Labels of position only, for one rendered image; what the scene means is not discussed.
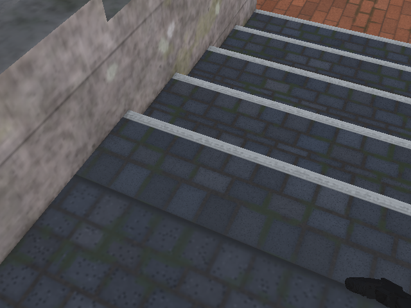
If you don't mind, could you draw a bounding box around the robot right hand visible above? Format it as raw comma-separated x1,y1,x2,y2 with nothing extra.
345,277,411,308

